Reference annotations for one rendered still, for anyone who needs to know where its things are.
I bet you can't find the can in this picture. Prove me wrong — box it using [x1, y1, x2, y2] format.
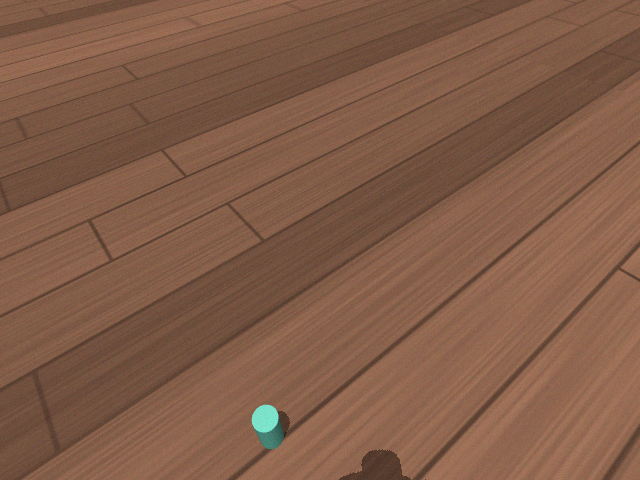
[252, 405, 284, 449]

